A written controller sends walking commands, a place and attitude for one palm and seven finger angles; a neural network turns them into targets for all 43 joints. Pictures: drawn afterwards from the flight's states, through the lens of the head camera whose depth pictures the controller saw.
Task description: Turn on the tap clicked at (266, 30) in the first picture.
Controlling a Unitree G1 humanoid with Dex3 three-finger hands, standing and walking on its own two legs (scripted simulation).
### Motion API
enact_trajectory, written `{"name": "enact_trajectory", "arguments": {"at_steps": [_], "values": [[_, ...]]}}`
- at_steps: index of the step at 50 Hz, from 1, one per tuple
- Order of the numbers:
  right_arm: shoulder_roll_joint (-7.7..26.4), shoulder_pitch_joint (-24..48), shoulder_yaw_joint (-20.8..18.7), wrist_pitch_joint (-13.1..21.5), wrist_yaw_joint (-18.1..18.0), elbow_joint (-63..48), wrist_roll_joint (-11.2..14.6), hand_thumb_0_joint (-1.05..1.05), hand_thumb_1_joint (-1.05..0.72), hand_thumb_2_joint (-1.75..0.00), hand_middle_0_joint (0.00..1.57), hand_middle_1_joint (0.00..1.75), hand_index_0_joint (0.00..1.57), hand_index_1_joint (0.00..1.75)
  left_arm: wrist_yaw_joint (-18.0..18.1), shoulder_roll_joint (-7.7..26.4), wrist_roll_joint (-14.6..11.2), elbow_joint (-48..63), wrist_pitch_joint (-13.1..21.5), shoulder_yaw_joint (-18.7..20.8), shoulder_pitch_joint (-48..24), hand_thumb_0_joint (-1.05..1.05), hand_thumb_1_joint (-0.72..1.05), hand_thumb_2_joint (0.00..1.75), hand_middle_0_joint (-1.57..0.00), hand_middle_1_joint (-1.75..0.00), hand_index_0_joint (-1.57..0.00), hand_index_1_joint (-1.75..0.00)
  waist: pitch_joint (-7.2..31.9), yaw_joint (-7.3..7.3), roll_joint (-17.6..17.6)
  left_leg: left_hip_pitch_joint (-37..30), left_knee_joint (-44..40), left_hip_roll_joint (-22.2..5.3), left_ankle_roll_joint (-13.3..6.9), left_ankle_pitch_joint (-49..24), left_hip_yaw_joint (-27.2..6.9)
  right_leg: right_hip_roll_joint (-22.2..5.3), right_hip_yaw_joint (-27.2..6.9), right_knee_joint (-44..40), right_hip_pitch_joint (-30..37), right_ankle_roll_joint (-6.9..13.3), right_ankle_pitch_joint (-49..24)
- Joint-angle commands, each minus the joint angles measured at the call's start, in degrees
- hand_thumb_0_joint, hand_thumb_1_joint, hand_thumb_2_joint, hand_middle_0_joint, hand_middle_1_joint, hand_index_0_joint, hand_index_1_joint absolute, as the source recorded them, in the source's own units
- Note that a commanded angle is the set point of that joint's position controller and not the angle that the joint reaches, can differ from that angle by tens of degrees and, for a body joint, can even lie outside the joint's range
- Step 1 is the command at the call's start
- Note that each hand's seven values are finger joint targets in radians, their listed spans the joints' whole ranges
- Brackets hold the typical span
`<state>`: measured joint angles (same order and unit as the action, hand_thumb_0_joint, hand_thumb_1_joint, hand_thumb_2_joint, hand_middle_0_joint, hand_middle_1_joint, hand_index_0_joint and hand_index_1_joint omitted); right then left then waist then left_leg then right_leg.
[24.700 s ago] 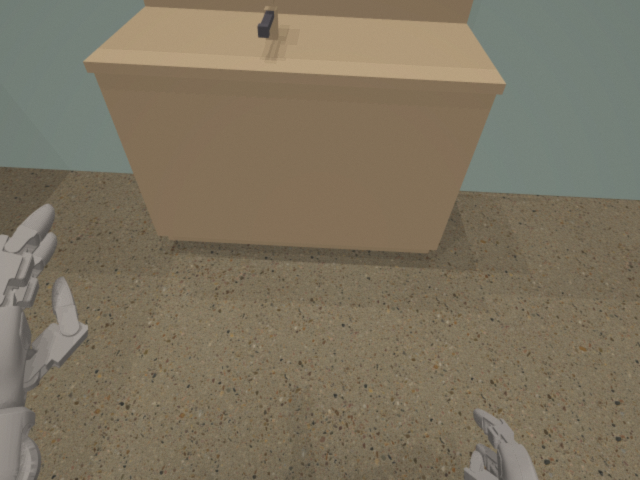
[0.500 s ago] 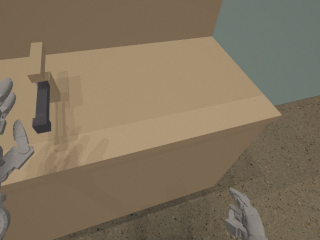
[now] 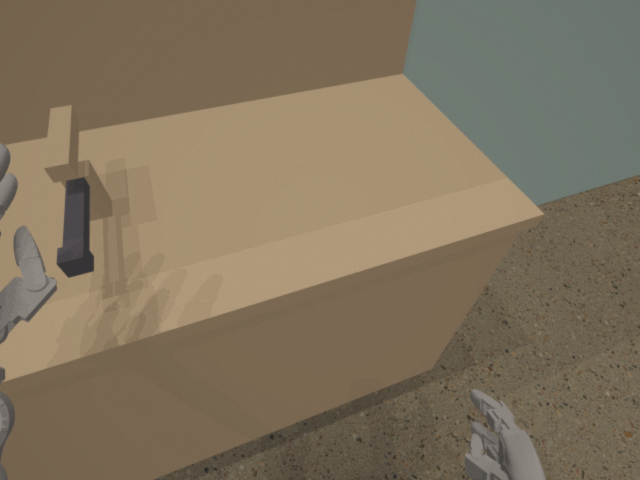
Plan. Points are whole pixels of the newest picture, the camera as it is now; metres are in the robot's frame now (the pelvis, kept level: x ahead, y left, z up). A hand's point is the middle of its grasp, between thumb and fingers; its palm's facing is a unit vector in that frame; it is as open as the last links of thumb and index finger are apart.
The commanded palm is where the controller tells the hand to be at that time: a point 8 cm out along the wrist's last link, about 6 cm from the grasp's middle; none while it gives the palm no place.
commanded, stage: look again from close up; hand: left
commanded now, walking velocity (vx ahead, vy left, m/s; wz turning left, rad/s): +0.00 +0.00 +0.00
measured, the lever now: (76, 259) +0.32 +0.32 +0.10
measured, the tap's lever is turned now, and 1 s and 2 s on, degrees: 0 0 0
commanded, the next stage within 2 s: turn the palm inward beside the body in 0.30 s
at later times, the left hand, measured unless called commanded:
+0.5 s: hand (51, 247) +0.26 +0.26 +0.21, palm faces +0.44 -0.82 -0.37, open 7.4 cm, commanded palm +0.16 +0.27 +0.18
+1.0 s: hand (98, 305) +0.23 +0.22 +0.17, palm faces +0.55 -0.79 -0.28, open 7.4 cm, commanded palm +0.16 +0.26 +0.17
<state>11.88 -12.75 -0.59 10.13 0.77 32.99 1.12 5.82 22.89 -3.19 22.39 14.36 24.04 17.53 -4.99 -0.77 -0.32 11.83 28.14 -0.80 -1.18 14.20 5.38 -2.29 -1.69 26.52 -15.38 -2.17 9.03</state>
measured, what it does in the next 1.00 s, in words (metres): shifts its weight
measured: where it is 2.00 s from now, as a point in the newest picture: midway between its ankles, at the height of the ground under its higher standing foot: outside the picture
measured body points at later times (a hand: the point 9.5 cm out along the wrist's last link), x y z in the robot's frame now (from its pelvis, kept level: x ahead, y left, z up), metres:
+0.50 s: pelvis +0.01 -0.01 +0.00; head +0.03 +0.00 +0.45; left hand +0.23 +0.30 +0.23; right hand +0.20 -0.22 -0.07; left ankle +0.01 +0.10 -0.74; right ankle +0.06 -0.15 -0.74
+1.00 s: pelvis +0.02 -0.06 -0.01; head +0.01 -0.09 +0.44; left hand +0.19 +0.26 +0.19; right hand +0.25 -0.24 -0.10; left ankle +0.01 +0.10 -0.74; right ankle +0.06 -0.14 -0.74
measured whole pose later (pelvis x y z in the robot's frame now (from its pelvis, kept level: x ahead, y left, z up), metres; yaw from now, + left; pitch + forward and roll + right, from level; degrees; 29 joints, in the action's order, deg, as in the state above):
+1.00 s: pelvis +0.02 -0.06 -0.01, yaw +6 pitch -2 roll +0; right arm 12.4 -6.9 2.4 8.9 -3.8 40.3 -0.2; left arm 7.8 19.0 -7.0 18.6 -0.4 17.5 13.7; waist 0.8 -4.0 3.9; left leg 15.1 35.1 -3.0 1.8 18.6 -2.3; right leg -0.8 6.6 35.1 -16.9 2.1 16.8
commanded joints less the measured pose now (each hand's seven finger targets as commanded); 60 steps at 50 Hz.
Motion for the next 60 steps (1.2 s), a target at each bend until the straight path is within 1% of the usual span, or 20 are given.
{"name": "enact_trajectory", "arguments": {"at_steps": [1, 4, 5, 10, 19, 20, 21, 22, 23, 24, 25, 26, 29, 30, 35, 39, 44, 49, 54, 60], "values": [[6.7, 5.1, -2.2, 2.8, -0.7, -9.1, 0.9, 0.00, -0.90, -0.90, 0.20, 0.30, 0.20, 0.30, 0.6, 6.5, -0.1, 11.2, 2.2, 2.0, 7.7, 0.00, 0.90, 0.90, -0.20, -0.30, -0.20, -0.30, 10.1, -1.64, -2.8, 5.9, -7.4, -5.7, -0.2, -3.3, -4.7, -0.3, 1.9, 0.6, 9.8, 2.0, -3.7], [6.5, 5.4, -2.1, 2.5, -2.5, -9.2, 0.5, 0.00, -0.90, -0.90, 0.20, 0.30, 0.20, 0.30, 0.9, 9.5, -0.2, 10.6, 2.3, 6.0, 2.3, 0.00, 0.90, 0.90, -0.20, -0.30, -0.20, -0.30, 7.2, -0.91, -9.8, 4.0, -5.9, -2.8, -0.1, 4.6, -4.5, -1.1, -2.7, -5.6, 3.7, 2.4, 4.1], [6.5, 6.5, -1.8, 2.3, -3.1, -9.0, 0.4, 0.00, -0.90, -0.90, 0.20, 0.30, 0.20, 0.30, 1.3, 12.6, -0.2, 13.6, 2.4, 8.2, -1.1, 0.00, 0.90, 0.90, -0.20, -0.30, -0.20, -0.30, 6.0, -0.75, -7.3, 2.1, -6.0, -2.5, -0.2, 5.1, -4.2, -1.1, -3.3, -6.8, 1.1, 2.5, 6.1], [5.9, 6.9, -1.0, 3.8, -3.7, -8.4, -0.1, 0.00, -0.90, -0.90, 0.20, 0.30, 0.20, 0.30, 1.0, 8.0, 1.0, 16.7, 3.2, 2.6, -9.2, 0.00, 0.90, 0.90, -0.20, -0.30, -0.20, -0.30, 6.0, -0.88, 6.3, 0.4, -8.6, -2.6, -0.7, 9.2, -3.7, 0.1, -3.7, -6.8, 1.4, 3.0, 9.8], [6.5, 4.9, -1.8, 3.6, -2.2, -7.9, -0.3, 0.00, -0.90, -0.90, 0.20, 0.30, 0.20, 0.30, 1.2, 4.6, 1.8, 11.7, 1.7, 1.2, 0.5, 0.00, 0.90, 0.90, -0.20, -0.30, -0.20, -0.30, 7.9, -1.08, 0.4, 1.5, -7.1, -2.4, 0.5, 0.2, -3.2, 0.6, -2.3, -6.0, 6.6, 2.7, 0.0], [8.1, -4.6, 8.1, 1.2, -5.6, -14.6, 2.3, 0.00, -0.90, -0.90, 0.20, 0.30, 0.20, 0.30, 2.4, 50.4, 1.3, 36.2, 11.4, 16.0, -49.0, 0.00, 0.90, 0.90, -0.20, -0.30, -0.20, -0.30, 8.1, 1.48, 17.3, 3.9, -4.9, -1.7, 0.2, -2.7, -3.5, 1.9, 1.6, -1.0, 3.8, -0.3, 9.7], [4.7, 0.4, -2.2, 3.7, -3.8, -7.1, -6.3, 0.00, -0.90, -0.90, 0.20, 0.30, 0.20, 0.30, -0.1, 18.1, 5.4, -0.9, -0.3, 12.5, -26.6, 0.00, 0.90, 0.90, -0.20, -0.30, -0.20, -0.30, 19.6, -4.78, 11.4, -4.3, -6.4, -1.3, 4.3, -27.2, -5.6, 2.7, 5.0, 1.2, 13.3, 5.9, -3.9], [7.1, 3.4, -1.5, 4.7, -0.5, -6.9, -4.4, 0.00, -0.90, -0.90, 0.20, 0.30, 0.20, 0.30, -1.0, 7.9, 0.0, -0.3, -3.1, 3.8, -13.6, 0.00, 0.90, 0.90, -0.20, -0.30, -0.20, -0.30, 15.8, -2.61, 7.0, -5.2, -4.4, -1.8, 8.0, -40.6, -6.1, 4.6, 7.7, -0.1, 7.8, 5.0, -10.5], [9.7, 1.8, -2.5, 4.1, 0.0, -5.5, -4.1, 0.00, -0.90, -0.90, 0.20, 0.30, 0.20, 0.30, -1.2, 6.5, -2.9, 8.8, -3.7, 5.6, -9.9, 0.00, 0.90, 0.90, -0.20, -0.30, -0.20, -0.30, 24.8, -3.27, 6.8, -12.0, -1.7, -3.0, 8.1, -48.2, -4.9, 4.5, 7.4, 2.3, 8.1, 4.0, -14.7], [9.1, 2.2, -3.0, 4.0, -0.4, -5.0, -3.3, 0.00, -0.90, -0.90, 0.20, 0.30, 0.20, 0.30, -3.2, 1.7, -6.4, 7.6, -6.5, 3.8, -1.9, 0.00, 0.90, 0.90, -0.20, -0.30, -0.20, -0.30, 25.6, -5.70, 9.9, -15.1, -0.7, -2.9, 7.2, -49.1, -4.3, 3.7, 6.8, 1.3, 7.7, 3.6, -14.2], [8.7, 4.5, -2.2, 3.9, 0.1, -4.7, -2.1, 0.00, -0.90, -0.90, 0.20, 0.30, 0.20, 0.30, -4.6, -2.9, -9.7, 5.3, -9.1, 1.7, 4.9, 0.00, 0.90, 0.90, -0.20, -0.30, -0.20, -0.30, 23.0, -5.77, 9.0, -14.4, -1.2, -3.1, 7.1, -45.6, -4.1, 3.8, 7.6, 0.1, 6.7, 3.4, -12.2], [9.6, 5.4, -2.0, 3.9, 0.7, -4.2, -1.9, 0.00, -0.90, -0.90, 0.20, 0.30, 0.20, 0.30, -5.5, -2.7, -10.5, 8.2, -10.3, 0.8, 7.8, 0.00, 0.90, 0.90, -0.20, -0.30, -0.20, -0.30, 18.6, -6.57, 6.6, -10.2, -1.6, -3.1, 6.2, -39.5, -3.7, 3.0, 8.6, -0.3, 6.8, 3.3, -14.4], [10.2, 10.8, -1.0, 2.0, 0.6, -6.0, -1.0, 0.00, -0.90, -0.90, 0.20, 0.30, 0.20, 0.30, -4.1, 0.6, -5.8, 9.2, -12.5, -2.0, 5.9, 0.00, 0.90, 0.90, -0.20, -0.30, -0.20, -0.30, 5.4, -3.59, -1.9, 1.4, -3.7, -1.7, 1.9, -15.5, -4.2, 2.8, 9.7, 0.1, 2.4, 2.9, -5.6], [10.0, 13.1, -0.5, 1.6, 0.3, -7.1, -0.6, 0.00, -0.90, -0.90, 0.20, 0.30, 0.20, 0.30, -1.9, 3.3, -3.7, 13.5, -11.5, -0.8, 2.0, 0.00, 0.90, 0.90, -0.20, -0.30, -0.20, -0.30, 4.4, -2.72, 0.0, 2.1, -3.9, -1.1, 1.4, -10.1, -3.8, 3.0, 9.3, 0.5, 0.9, 2.9, -2.1], [6.8, 11.5, -0.4, 3.8, -1.7, -6.5, -2.9, 0.00, -0.90, -0.90, 0.20, 0.30, 0.20, 0.30, 7.1, 8.2, 0.4, 24.3, 0.6, 2.2, -11.0, 0.00, 0.90, 0.90, -0.20, -0.30, -0.20, -0.30, 12.5, -2.17, 4.9, 4.0, -0.5, 0.7, 1.0, 5.7, -4.4, 2.9, 6.3, 3.3, -4.4, 2.5, 11.8], [6.2, 10.4, -0.4, 5.5, -2.4, -2.2, -3.0, 0.00, -0.90, -0.90, 0.20, 0.30, 0.20, 0.30, 8.3, 4.5, 0.7, 15.1, 5.3, -1.7, -13.7, 0.00, 0.90, 0.90, -0.20, -0.30, -0.20, -0.30, 11.0, -1.06, 5.2, 6.7, 2.7, 1.4, 0.7, 13.8, -5.1, 1.5, 4.0, 1.7, -6.4, 2.5, 17.8], [7.3, 13.2, 0.2, 3.4, -4.8, -1.1, -1.9, 0.00, -0.90, -0.90, 0.20, 0.30, 0.20, 0.30, 3.9, 5.9, -1.9, 5.6, -6.1, -3.3, -13.3, 0.00, 0.90, 0.90, -0.20, -0.30, -0.20, -0.30, 9.6, -2.13, 3.9, 8.3, 2.9, 1.9, 0.2, 12.4, -4.7, -1.0, -0.4, -3.9, -1.3, 2.3, 22.7], [7.2, 14.9, 0.2, 1.4, -6.2, -2.9, -0.9, 0.00, -0.90, -0.90, 0.20, 0.30, 0.20, 0.30, 1.2, 6.1, -5.1, 7.8, -15.5, 0.0, -6.5, 0.00, 0.90, 0.90, -0.20, -0.30, -0.20, -0.30, 9.0, -4.22, -2.5, 6.9, 2.1, 0.2, 0.0, 3.3, -6.1, -2.3, -1.5, -5.0, 3.8, 1.5, 15.4], [7.1, 11.3, -0.9, 2.2, -5.5, -3.3, -1.3, 0.00, -0.90, -0.90, 0.20, 0.30, 0.20, 0.30, 1.4, 5.5, -7.4, 12.3, -9.7, 5.1, 2.7, 0.00, 0.90, 0.90, -0.20, -0.30, -0.20, -0.30, 15.8, -5.16, -6.3, 3.9, 3.4, 0.1, -0.1, -10.5, -5.2, -0.7, 2.9, 2.2, 7.5, 0.1, -13.1], [6.9, 8.8, -1.4, 4.6, -4.4, -3.2, -1.0, 0.00, -0.90, -0.90, 0.20, 0.30, 0.20, 0.30, 1.5, 3.5, -6.5, 16.3, -4.1, 3.0, 2.9, 0.00, 0.90, 0.90, -0.20, -0.30, -0.20, -0.30, 15.9, -4.07, 5.0, 2.0, 5.5, 1.3, 0.1, -16.7, -3.4, 0.3, 4.7, 5.5, 4.8, 1.8, -18.1]]}}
